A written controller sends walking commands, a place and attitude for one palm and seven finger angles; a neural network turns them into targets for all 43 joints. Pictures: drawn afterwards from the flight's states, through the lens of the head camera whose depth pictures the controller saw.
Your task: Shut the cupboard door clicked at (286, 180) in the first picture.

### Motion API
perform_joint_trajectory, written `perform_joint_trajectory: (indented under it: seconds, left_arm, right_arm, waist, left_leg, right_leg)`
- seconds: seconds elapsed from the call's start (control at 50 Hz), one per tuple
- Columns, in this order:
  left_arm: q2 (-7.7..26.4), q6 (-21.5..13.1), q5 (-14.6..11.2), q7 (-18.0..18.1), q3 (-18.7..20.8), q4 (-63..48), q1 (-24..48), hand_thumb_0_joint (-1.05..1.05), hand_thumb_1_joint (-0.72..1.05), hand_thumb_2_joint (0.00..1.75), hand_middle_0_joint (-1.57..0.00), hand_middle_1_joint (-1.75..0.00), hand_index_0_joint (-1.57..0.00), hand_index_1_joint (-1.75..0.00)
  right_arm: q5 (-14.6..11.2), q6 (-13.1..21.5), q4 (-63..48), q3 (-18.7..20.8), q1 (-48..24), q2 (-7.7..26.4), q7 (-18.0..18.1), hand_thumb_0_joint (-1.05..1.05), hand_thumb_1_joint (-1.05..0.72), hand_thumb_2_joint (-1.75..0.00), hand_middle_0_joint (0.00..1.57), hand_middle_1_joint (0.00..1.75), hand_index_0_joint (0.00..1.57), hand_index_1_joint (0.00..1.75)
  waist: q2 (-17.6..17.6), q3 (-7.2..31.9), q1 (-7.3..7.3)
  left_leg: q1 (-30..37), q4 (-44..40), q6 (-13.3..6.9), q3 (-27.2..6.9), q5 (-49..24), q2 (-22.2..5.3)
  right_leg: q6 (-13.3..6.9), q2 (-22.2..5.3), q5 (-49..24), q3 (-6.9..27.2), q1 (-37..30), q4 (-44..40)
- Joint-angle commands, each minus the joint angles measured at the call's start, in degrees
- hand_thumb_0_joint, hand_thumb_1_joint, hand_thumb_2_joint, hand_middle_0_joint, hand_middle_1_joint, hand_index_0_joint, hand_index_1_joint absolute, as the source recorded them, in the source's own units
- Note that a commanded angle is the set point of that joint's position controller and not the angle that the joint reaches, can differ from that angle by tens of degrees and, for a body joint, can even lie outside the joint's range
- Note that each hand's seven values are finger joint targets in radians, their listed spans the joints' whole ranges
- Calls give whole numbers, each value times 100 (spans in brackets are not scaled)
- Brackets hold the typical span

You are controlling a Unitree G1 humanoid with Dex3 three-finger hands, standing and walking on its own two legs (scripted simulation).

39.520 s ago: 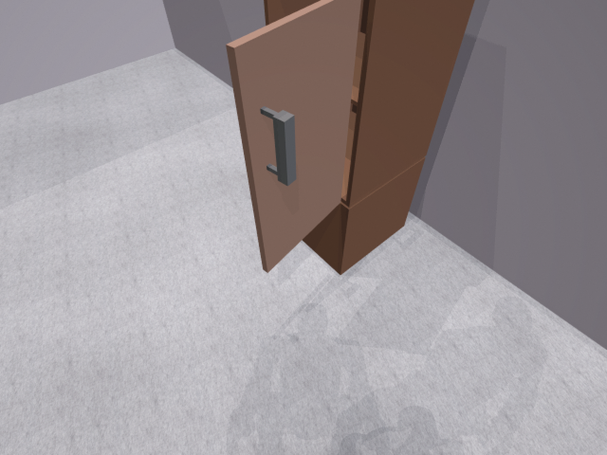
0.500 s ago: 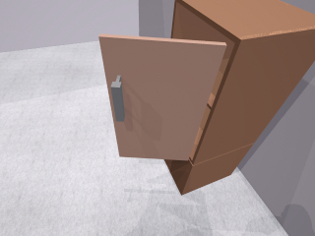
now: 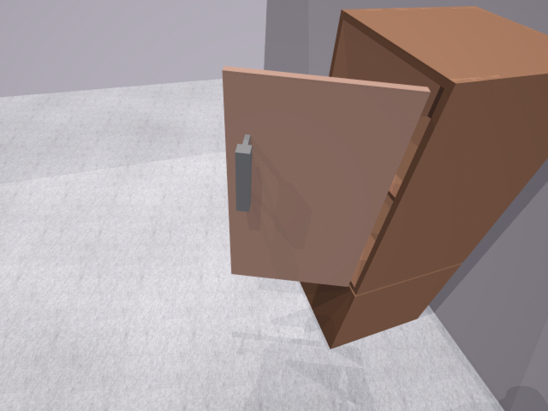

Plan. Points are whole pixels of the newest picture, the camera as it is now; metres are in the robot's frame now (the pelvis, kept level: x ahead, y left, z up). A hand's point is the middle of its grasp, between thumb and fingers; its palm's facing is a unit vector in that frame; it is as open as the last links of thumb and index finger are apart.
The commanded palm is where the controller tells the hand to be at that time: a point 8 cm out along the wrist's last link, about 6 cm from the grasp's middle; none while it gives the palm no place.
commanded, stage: come to a stop and stand still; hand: left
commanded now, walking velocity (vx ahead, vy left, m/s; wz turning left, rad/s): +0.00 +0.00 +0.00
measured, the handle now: (245, 173) +0.53 +0.10 +0.06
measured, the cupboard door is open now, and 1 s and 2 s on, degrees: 66 66 66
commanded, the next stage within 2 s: look again from close up in 1.46 s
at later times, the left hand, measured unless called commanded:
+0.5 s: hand out of the picture -0.03 +0.22 -0.19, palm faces +0.04 -0.99 -0.14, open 7.4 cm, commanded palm none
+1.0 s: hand out of the picture -0.09 +0.18 -0.18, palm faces +0.00 -0.99 -0.14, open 7.4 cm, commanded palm none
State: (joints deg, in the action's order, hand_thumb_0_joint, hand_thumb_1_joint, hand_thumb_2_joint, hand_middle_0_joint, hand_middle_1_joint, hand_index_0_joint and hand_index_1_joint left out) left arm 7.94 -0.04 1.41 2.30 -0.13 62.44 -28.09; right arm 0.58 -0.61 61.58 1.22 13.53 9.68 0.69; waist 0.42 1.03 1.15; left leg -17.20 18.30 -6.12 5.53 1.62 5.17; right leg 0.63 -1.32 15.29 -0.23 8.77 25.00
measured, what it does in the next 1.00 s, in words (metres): steps on the spot: left foot, then right foot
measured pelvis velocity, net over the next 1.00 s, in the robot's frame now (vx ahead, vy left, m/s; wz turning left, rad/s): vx -0.08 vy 0.02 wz -0.04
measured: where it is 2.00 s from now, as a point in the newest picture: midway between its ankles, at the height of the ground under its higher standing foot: outside the picture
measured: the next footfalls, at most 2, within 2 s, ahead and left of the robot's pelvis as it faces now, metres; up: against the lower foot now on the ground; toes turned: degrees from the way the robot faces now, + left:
left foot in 0.32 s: +0.00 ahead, +0.11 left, +0.00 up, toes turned -2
right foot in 0.88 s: -0.08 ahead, -0.09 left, +0.00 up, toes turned -4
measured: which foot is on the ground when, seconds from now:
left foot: down 0.00-0.18, up 0.20-0.30, down 0.32-1.00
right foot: down 0.00-0.34, up 0.36-0.86, down 0.88-1.00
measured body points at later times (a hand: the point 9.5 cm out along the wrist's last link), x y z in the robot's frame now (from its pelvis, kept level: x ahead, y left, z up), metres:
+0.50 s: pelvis -0.07 +0.04 +0.00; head -0.09 +0.09 +0.45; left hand -0.04 +0.27 -0.17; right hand -0.11 -0.17 -0.14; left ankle -0.02 +0.09 -0.74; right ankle -0.09 -0.10 -0.66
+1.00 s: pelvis -0.08 +0.02 +0.00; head -0.08 +0.04 +0.45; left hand -0.09 +0.23 -0.16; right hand -0.15 -0.20 -0.15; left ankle -0.03 +0.11 -0.73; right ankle -0.12 -0.09 -0.74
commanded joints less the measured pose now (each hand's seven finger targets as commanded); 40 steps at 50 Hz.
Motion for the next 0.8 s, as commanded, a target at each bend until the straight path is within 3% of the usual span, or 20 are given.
perform_joint_trajectory:
  seconds: [0.0, 0.06, 0.12, 0.14, 0.16, 0.18, 0.2, 0.22, 0.24, 0.28, 0.3, 0.32, 0.34, 0.36, 0.4, 0.42, 0.48, 0.6, 0.68, 0.78]
  left_arm:
    - [366, 55, 40, 58, 78, -22, -887, 0, 90, 90, -20, -30, -20, -30]
    - [324, 143, 53, 51, 129, 151, -1427, 0, 90, 90, -20, -30, -20, -30]
    - [370, 167, 42, 38, 205, 210, -1634, 0, 90, 90, -20, -30, -20, -30]
    - [458, 156, 40, 44, 244, 141, -1421, 0, 90, 90, -20, -30, -20, -30]
    - [646, 141, 31, 84, 306, -31, -775, 0, 90, 90, -20, -30, -20, -30]
    - [820, 153, 29, 148, 384, -451, 533, 0, 90, 90, -20, -30, -20, -30]
    - [864, 69, 49, 208, 397, -823, 1568, 0, 90, 90, -20, -30, -20, -30]
    - [868, -39, 45, 226, 387, -988, 2004, 0, 90, 90, -20, -30, -20, -30]
    - [811, -78, 78, 194, 341, -971, 1826, 0, 90, 90, -20, -30, -20, -30]
    - [643, 49, 35, 97, 268, -645, 702, 0, 90, 90, -20, -30, -20, -30]
    - [383, 98, -23, 73, 250, -498, 228, 0, 90, 90, -20, -30, -20, -30]
    - [278, 95, -37, 58, 254, -507, 44, 0, 90, 90, -20, -30, -20, -30]
    - [343, 103, -29, 5, 301, -585, 37, 0, 90, 90, -20, -30, -20, -30]
    - [346, 217, 11, 43, 294, -511, 188, 0, 90, 90, -20, -30, -20, -30]
    - [472, 196, 61, 2, 339, -478, 290, 0, 90, 90, -20, -30, -20, -30]
    - [411, 161, 51, -39, 323, -474, 256, 0, 90, 90, -20, -30, -20, -30]
    - [449, 120, 31, -139, 336, -527, 464, 0, 90, 90, -20, -30, -20, -30]
    - [585, 173, 17, -195, 343, -783, 968, 0, 90, 90, -20, -30, -20, -30]
    - [510, 210, -12, -212, 282, -855, 1085, 0, 90, 90, -20, -30, -20, -30]
    - [356, 201, -79, -138, 254, -487, 322, 0, 90, 90, -20, -30, -20, -30]
  right_arm:
    - [-8, 1, -163, 168, 310, 755, 32, 0, -90, -90, 20, 30, 20, 30]
    - [0, -37, -210, 201, 110, 830, 39, 0, -90, -90, 20, 30, 20, 30]
    - [-10, -102, -260, 226, -29, 748, 43, 0, -90, -90, 20, 30, 20, 30]
    - [-23, -159, -244, 226, 37, 608, 44, 0, -90, -90, 20, 30, 20, 30]
    - [-36, -260, -174, 252, 318, 361, 52, 0, -90, -90, 20, 30, 20, 30]
    - [-13, -343, -109, 379, 723, 391, 38, 0, -90, -90, 20, 30, 20, 30]
    - [-3, -333, -41, 429, 1131, 496, 7, 0, -90, -90, 20, 30, 20, 30]
    - [-31, -238, 0, 392, 1402, 396, -15, 0, -90, -90, 20, 30, 20, 30]
    - [-69, -75, -29, 309, 1502, 257, -41, 0, -90, -90, 20, 30, 20, 30]
    - [-31, 55, -59, 143, 1084, 96, -47, 0, -90, -90, 20, 30, 20, 30]
    - [19, 128, -138, 151, 986, 343, 16, 0, -90, -90, 20, 30, 20, 30]
    - [77, 158, -301, 176, 935, 636, 88, 0, -90, -90, 20, 30, 20, 30]
    - [118, 123, -486, 224, 625, 851, 144, 0, -90, -90, 20, 30, 20, 30]
    - [134, 143, -420, 172, 570, 794, 149, 0, -90, -90, 20, 30, 20, 30]
    - [97, 176, -454, 143, 502, 639, 180, 0, -90, -90, 20, 30, 20, 30]
    - [93, 223, -433, 148, 530, 644, 182, 0, -90, -90, 20, 30, 20, 30]
    - [76, 310, -281, 151, 875, 469, 216, 0, -90, -90, 20, 30, 20, 30]
    - [113, 276, -29, 187, 1503, 462, 233, 0, -90, -90, 20, 30, 20, 30]
    - [152, 191, 1, 193, 1459, 592, 185, 0, -90, -90, 20, 30, 20, 30]
    - [114, 75, 85, 208, 1193, 613, 125, 0, -90, -90, 20, 30, 20, 30]
  waist:
    - [-249, -714, -4]
    - [-380, -646, 230]
    - [93, -380, 293]
    - [726, -336, 191]
    - [1619, -313, -114]
    - [1779, -548, -537]
    - [1498, -565, -915]
    - [1155, -492, -1056]
    - [678, -680, -980]
    - [-546, -1198, -297]
    - [-1322, -1289, -172]
    - [-1750, -1291, -91]
    - [-1369, -1150, 45]
    - [-1384, -1002, 87]
    - [-199, -1045, 142]
    - [-43, -899, 148]
    - [-343, -582, -32]
    - [-608, -383, -343]
    - [-731, -375, -374]
    - [-748, -240, -65]
  left_leg:
    - [26, -1307, 621, -1656, 3265, -1222]
    - [-558, -1530, 802, -1511, 3446, -1196]
    - [-372, -907, 1132, -852, 2948, -716]
    - [171, 182, 1066, -515, 2495, -380]
    - [1086, 2190, 959, -383, 1644, -79]
    - [1304, 3938, 812, -818, 1538, -165]
    - [1222, 4847, 689, -1092, 1593, -393]
    - [1232, 4586, 610, -1209, 1876, -603]
    - [910, 3073, 542, -1046, 2157, -700]
    - [150, 328, 660, -650, 2160, -479]
    - [-239, -337, 526, -1828, 2800, -1004]
    - [-814, -1078, 104, -2921, 3719, -1784]
    - [-1351, -1317, -305, -3105, 4117, -2091]
    - [-1358, -1617, -284, -3926, 4808, -2185]
    - [-1128, -1459, 109, -3522, 4317, -2077]
    - [-790, -1374, 112, -3172, 4009, -1978]
    - [25, -1223, 54, -2540, 3275, -1749]
    - [779, -1411, 244, -2397, 3235, -1787]
    - [544, -1495, 79, -2291, 3223, -1738]
    - [13, -1361, 345, -1816, 3036, -1382]
  right_leg:
    - [-315, 22, 987, 27, 790, -198]
    - [-330, 190, 777, -231, 134, 173]
    - [-433, 78, 952, -2, 97, -367]
    - [-594, -351, 1599, 550, 874, -1019]
    - [-900, -1090, 2647, 1328, 2318, -1930]
    - [-1096, -1733, 2682, 1754, 3364, -2191]
    - [-1068, -1766, 1798, 1598, 3646, -1871]
    - [-938, -1553, 1073, 1164, 3432, -1486]
    - [-720, -1249, 790, 904, 2734, -985]
    - [-402, -536, 1318, 479, 1888, 455]
    - [-252, -27, 1329, 350, 1839, 1244]
    - [-126, 232, 1295, 85, 1790, 2099]
    - [-156, 128, 1114, 185, 1481, 2834]
    - [-201, 129, 991, 491, 1750, 3654]
    - [-179, 50, 332, 646, 2190, 4203]
    - [-150, 48, 150, 564, 2302, 4208]
    - [-118, 82, -34, 398, 2446, 3899]
    - [-111, 76, 349, 130, 2300, 2728]
    - [-187, 152, 1008, -126, 1426, 1478]
    - [-284, 397, 628, -410, -73, -96]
